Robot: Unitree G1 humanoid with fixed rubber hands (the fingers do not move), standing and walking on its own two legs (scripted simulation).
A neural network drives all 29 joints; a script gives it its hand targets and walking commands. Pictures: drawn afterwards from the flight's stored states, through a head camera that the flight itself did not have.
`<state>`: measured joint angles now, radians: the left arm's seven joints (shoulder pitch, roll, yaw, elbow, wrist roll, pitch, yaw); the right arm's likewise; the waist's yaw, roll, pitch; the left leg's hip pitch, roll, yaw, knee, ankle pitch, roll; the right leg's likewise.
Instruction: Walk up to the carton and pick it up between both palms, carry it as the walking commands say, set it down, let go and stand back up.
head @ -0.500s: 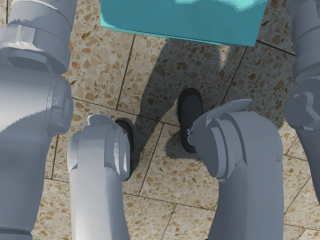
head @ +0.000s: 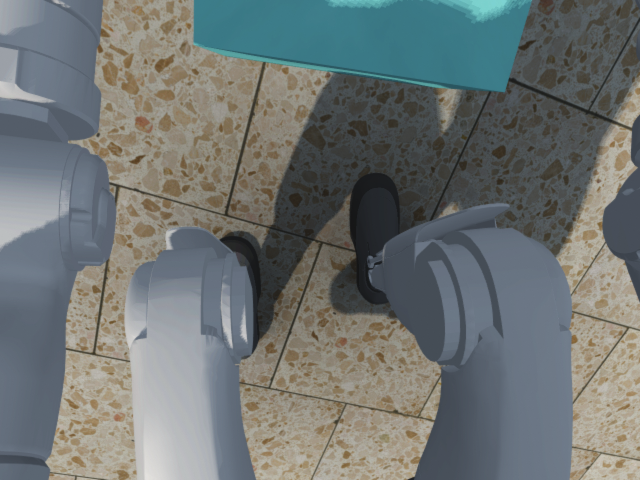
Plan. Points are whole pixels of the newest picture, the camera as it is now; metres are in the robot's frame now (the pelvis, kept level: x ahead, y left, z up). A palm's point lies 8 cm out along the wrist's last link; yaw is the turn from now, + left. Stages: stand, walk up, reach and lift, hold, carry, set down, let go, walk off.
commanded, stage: set down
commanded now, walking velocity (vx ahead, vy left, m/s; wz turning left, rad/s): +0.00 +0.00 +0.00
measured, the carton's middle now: out of the picture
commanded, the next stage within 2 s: let go in 1.32 s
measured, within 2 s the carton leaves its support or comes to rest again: neither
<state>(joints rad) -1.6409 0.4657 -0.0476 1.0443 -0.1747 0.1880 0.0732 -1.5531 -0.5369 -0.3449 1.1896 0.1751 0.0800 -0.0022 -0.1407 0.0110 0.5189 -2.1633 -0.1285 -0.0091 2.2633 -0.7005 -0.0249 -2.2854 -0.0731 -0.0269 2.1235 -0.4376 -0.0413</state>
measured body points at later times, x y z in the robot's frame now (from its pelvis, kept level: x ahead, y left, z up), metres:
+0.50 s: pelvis +0.01 +0.00 +0.09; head +0.36 -0.05 +0.35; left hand +0.64 +0.09 -0.02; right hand +0.54 -0.35 -0.02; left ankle +0.08 +0.11 -0.33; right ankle +0.15 -0.12 -0.33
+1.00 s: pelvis +0.03 -0.01 +0.24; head +0.37 -0.05 +0.53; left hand +0.64 +0.09 +0.15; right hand +0.53 -0.36 +0.15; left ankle +0.08 +0.11 -0.33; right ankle +0.15 -0.12 -0.33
